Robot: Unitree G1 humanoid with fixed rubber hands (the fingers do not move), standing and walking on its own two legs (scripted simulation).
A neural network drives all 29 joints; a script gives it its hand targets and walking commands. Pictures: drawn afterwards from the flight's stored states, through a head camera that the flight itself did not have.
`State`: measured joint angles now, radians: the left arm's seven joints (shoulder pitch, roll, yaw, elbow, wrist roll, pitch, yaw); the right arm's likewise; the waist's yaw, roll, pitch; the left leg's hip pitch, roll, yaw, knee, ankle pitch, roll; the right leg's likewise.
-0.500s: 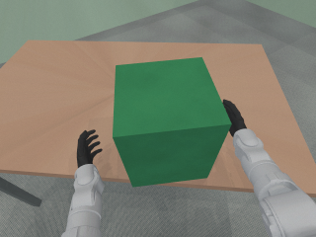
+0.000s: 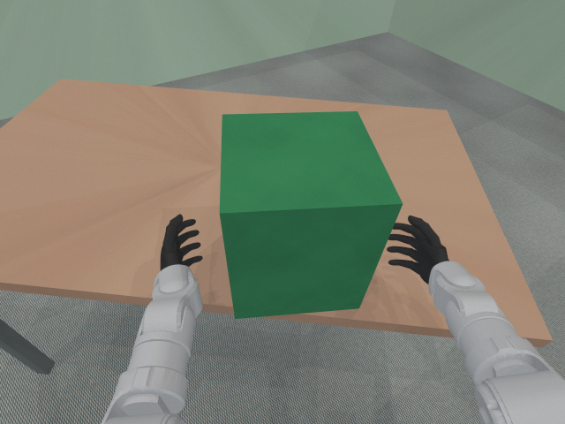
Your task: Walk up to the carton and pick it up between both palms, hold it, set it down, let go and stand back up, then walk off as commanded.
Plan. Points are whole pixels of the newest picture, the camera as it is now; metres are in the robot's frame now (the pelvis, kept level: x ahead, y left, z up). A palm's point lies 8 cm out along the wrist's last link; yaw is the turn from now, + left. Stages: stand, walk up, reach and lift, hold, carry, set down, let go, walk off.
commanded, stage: set down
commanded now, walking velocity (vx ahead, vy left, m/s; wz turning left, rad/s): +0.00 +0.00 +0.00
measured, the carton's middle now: (294, 217) +0.44 +0.05 +0.04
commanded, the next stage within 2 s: none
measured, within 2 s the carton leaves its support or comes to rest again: neither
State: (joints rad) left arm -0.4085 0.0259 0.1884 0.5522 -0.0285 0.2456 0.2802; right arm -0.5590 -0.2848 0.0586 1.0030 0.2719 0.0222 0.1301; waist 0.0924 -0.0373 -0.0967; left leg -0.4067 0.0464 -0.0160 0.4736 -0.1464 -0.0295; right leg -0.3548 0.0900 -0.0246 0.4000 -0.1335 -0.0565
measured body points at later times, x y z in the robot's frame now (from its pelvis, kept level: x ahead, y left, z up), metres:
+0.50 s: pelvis +0.02 +0.00 +0.00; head +0.02 +0.02 +0.45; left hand +0.26 +0.23 +0.03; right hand +0.33 -0.20 +0.01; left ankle +0.06 +0.13 -0.74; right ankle +0.05 -0.08 -0.74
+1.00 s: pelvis +0.02 -0.01 +0.00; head +0.02 +0.02 +0.45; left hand +0.21 +0.23 +0.02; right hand +0.29 -0.22 -0.01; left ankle +0.06 +0.13 -0.74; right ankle +0.05 -0.08 -0.74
